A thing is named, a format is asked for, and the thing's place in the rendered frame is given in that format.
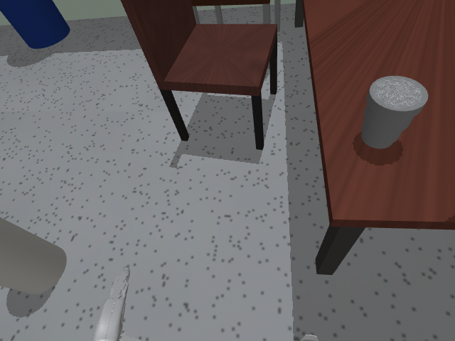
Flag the left robot hand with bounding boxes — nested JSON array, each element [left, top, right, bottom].
[[92, 266, 142, 341]]

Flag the table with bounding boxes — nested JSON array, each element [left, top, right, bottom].
[[295, 0, 455, 275]]

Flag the chair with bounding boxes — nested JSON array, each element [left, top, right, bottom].
[[121, 0, 277, 150], [191, 0, 281, 69]]

